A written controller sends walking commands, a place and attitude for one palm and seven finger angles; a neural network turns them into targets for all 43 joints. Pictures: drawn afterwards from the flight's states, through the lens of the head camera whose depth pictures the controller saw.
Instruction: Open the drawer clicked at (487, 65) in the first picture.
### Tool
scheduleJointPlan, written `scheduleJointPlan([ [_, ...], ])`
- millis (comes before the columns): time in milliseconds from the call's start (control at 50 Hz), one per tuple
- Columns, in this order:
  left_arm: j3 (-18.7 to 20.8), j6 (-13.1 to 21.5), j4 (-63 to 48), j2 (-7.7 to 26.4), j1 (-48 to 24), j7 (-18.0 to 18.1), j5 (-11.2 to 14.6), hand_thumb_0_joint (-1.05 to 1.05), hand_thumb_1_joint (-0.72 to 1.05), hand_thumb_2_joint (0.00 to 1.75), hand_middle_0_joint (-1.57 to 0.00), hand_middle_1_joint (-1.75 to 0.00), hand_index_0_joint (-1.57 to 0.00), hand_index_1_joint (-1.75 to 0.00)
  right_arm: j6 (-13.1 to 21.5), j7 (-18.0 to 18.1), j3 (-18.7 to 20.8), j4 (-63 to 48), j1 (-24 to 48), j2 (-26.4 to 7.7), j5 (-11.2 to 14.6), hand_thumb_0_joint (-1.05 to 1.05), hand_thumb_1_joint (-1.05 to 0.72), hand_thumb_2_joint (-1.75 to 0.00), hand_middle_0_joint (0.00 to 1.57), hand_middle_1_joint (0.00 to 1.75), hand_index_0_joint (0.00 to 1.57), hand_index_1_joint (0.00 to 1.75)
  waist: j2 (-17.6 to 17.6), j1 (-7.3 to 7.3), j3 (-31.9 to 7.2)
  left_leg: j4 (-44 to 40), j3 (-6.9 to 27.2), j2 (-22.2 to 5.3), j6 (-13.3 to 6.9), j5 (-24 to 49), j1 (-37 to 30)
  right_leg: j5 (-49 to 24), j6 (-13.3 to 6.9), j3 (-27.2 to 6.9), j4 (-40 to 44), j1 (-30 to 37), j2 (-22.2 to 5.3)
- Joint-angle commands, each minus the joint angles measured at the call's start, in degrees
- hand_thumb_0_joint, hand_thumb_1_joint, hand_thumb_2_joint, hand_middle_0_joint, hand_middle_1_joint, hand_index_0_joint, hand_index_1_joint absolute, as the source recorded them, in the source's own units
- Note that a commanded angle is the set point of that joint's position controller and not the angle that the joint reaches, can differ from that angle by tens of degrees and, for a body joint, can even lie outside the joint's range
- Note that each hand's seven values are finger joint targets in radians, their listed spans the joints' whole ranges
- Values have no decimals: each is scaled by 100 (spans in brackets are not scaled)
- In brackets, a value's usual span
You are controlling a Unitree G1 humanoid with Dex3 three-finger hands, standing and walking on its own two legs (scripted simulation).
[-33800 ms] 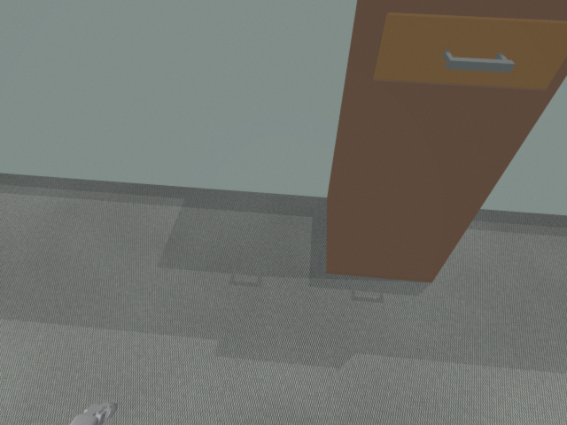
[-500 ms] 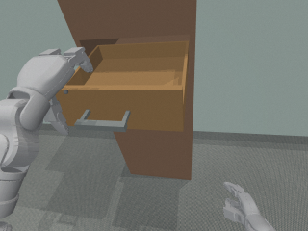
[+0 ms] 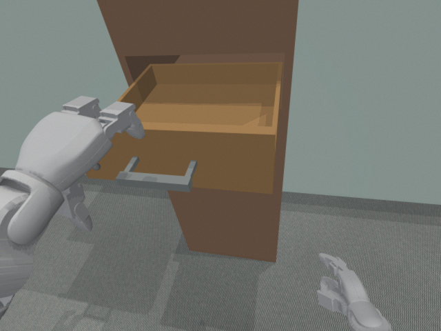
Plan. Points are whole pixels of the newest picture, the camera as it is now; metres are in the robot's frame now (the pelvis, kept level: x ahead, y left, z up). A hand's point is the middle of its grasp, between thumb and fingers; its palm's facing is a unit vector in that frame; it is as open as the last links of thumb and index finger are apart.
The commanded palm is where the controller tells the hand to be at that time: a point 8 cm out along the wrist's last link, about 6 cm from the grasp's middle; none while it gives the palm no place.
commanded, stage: draw the hand back to the body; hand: left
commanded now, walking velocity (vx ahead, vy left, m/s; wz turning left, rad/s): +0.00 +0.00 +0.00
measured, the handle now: (158, 172) +0.32 +0.16 +0.16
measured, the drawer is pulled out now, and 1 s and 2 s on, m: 0.29 0.29 0.29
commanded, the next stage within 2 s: step back with the hand held close in 1.02 s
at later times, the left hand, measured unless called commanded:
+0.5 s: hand (41, 123) +0.21 +0.20 +0.34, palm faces +0.52 -0.79 -0.31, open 11.5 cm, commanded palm +0.18 +0.27 +0.34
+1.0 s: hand (1, 111) +0.21 +0.24 +0.35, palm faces +0.65 -0.72 -0.25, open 7.6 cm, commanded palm +0.17 +0.28 +0.33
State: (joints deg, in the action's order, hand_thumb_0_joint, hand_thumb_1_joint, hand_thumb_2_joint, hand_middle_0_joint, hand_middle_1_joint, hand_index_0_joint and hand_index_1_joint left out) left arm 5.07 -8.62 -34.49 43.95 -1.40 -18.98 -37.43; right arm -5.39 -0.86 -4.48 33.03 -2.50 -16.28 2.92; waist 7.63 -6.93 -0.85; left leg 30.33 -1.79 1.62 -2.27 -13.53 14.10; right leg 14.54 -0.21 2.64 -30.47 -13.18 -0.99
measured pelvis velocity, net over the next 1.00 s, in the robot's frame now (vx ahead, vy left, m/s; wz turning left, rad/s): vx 0.04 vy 0.00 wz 0.01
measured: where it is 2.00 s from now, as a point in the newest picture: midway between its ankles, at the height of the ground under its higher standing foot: outside the picture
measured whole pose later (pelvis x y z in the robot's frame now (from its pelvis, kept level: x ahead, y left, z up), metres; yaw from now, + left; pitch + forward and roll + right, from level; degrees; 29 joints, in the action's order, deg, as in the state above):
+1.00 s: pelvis +0.04 +0.00 +0.01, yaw +0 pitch -5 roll -1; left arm 32.8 11.0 -36.4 25.9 3.9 6.9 5.1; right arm 5.7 3.1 -1.6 38.7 -7.8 -11.8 1.2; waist 4.2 -5.2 0.7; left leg 26.9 -0.7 0.1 -1.5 -15.6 6.8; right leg 14.1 -0.7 3.6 -22.1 -3.5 0.9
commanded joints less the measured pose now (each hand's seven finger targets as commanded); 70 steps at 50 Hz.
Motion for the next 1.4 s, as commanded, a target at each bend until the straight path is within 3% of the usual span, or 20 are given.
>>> scheduleJointPlan([
  [0,2324,-92,-157,2092,-2671,783,67,0,-50,30,-30,-120,-30,-120,397,-41,176,-866,1177,-304,11,0,-90,-90,20,30,20,30,51,-138,-1200,-506,331,-166,242,1084,-168,-485,-164,-189,555,460,43],
  [20,2434,906,-344,-73,-3175,1428,3379,0,-47,32,-30,-118,-30,-118,720,168,210,-806,364,110,-55,0,-90,-90,20,30,20,30,-1226,711,-267,-578,376,-290,197,307,-691,-286,-227,98,1121,-70,269],
  [40,2960,1207,799,519,-2056,1778,3504,0,-43,33,-29,-115,-29,-115,862,304,215,-446,326,-189,-115,0,-90,-90,20,30,20,30,-1732,572,76,-641,411,-406,143,-79,-590,-139,-189,-6,1203,-171,288],
  [80,3037,1362,1302,189,-1240,1883,3966,0,-36,36,-29,-111,-29,-111,893,326,333,-319,402,-294,-57,0,-90,-90,20,30,20,30,-1820,465,306,-713,384,-401,190,-300,-461,69,-156,-15,1364,-91,192],
  [140,2478,1659,644,-762,-1033,2014,4303,0,-26,40,-28,-104,-28,-104,1032,300,322,-424,401,-237,-42,0,-90,-90,20,30,20,30,-399,453,-48,-974,220,-391,183,-401,-772,267,-88,28,1422,137,82],
  [200,1900,1878,-448,-1390,-1112,2173,4416,0,-15,45,-27,-98,-27,-98,1257,283,317,-588,476,-229,-90,0,-90,-90,20,30,20,30,132,396,-307,-1151,244,-381,146,-418,-910,164,-147,-98,1336,378,53],
  [280,2742,2234,-2087,-372,-907,2552,4340,0,-1,51,-26,-88,-26,-88,1577,389,399,-563,506,-334,-256,0,-90,-90,20,30,20,30,-199,227,-1127,-897,252,-387,63,448,-1126,-442,-162,-188,1128,932,50],
  [320,2738,2333,-2536,-610,-276,2630,4246,0,6,54,-26,-84,-26,-84,1697,405,403,-560,376,-213,-330,0,-90,-90,20,30,20,30,39,218,-1399,-735,206,-312,93,1044,-1097,-1005,-220,-142,1010,1130,50],
  [360,2907,2345,-2580,-574,-65,2691,4199,0,13,57,-25,-80,-25,-80,1741,397,407,-467,271,-154,-337,0,-90,-90,20,30,20,30,517,242,-1142,-674,180,-283,206,1361,-968,-1313,-263,-135,980,1078,65],
  [440,3140,2308,-1485,-627,-178,2692,4218,0,27,63,-25,-70,-25,-70,1696,368,480,-231,50,-134,-263,0,-90,-90,20,30,20,30,297,373,-371,-729,178,-368,292,1367,-791,-1334,-256,-57,1061,733,110],
  [580,3035,1979,365,-850,80,2401,4484,0,51,74,-23,-55,-23,-55,1397,344,618,-254,43,-337,-99,0,-90,-90,20,30,20,30,-817,376,227,-914,138,-438,156,1077,-793,-1120,-156,82,1203,499,92],
  [740,3163,2192,-2554,-655,871,2552,4384,0,80,86,-21,-37,-21,-37,1534,339,535,-596,229,-220,-257,0,-90,-90,20,30,20,30,-223,209,-1602,-490,142,-385,166,2302,-1354,-2240,-135,-104,823,1165,69],
  [860,3251,2021,-1301,-715,74,2715,4269,0,90,90,-20,-30,-20,-30,1481,412,491,-258,20,-84,-225,0,-90,-90,20,30,20,30,33,433,-145,-677,183,-401,290,1361,-899,-1377,-200,-81,1130,447,106],
  [940,2996,1851,36,-892,-359,2613,4295,0,90,90,-20,-30,-20,-30,1354,420,504,-219,50,-153,-168,0,-90,-90,20,30,20,30,-455,487,490,-885,240,-426,209,841,-729,-776,-167,30,1300,221,85],
  [1100,2905,2048,-1777,-910,434,2490,4397,0,90,90,-20,-30,-20,-30,1419,307,536,-554,368,-193,-246,0,-90,-90,20,30,20,30,-288,157,-1230,-716,194,-357,121,1485,-1228,-1598,-155,-106,947,1081,55],
  [1120,3580,2279,-2358,14,148,2527,4322,0,90,90,-20,-30,-20,-30,1337,319,504,-836,206,-358,-174,0,-90,-90,20,30,20,30,-669,564,-653,-451,446,-532,-25,1407,-762,-1737,-95,-623,1183,182,-318],
  [1160,3455,2281,-2070,-266,814,2535,4232,0,90,90,-20,-30,-20,-30,1180,336,544,-705,99,-239,-192,0,-90,-90,20,30,20,30,-1191,596,-538,-49,416,-474,26,1200,-622,-1772,-185,-739,1338,-53,-629],
  [1200,3618,2361,-2133,-160,731,2612,4216,0,90,90,-20,-30,-20,-30,1136,382,569,-629,12,-204,-169,0,-90,-90,20,30,20,30,-842,665,-640,204,384,-442,98,986,-536,-1879,-330,-854,1307,-263,-882],
  [1280,3878,2423,-1534,-39,844,2732,4201,0,90,90,-20,-30,-20,-30,1126,447,678,-569,-196,-376,-151,0,-90,-90,20,30,20,30,139,679,-990,-298,641,-806,125,2125,-484,-1916,-159,-483,689,20,-474],
  [1380,4089,2419,-1008,146,804,2712,4191,0,90,90,-20,-30,-20,-30,1120,430,800,-610,-267,-470,-112,0,-90,-90,20,30,20,30,-142,615,-1216,-500,777,-1100,17,2616,-115,-1531,-55,-193,80,330,-154],
])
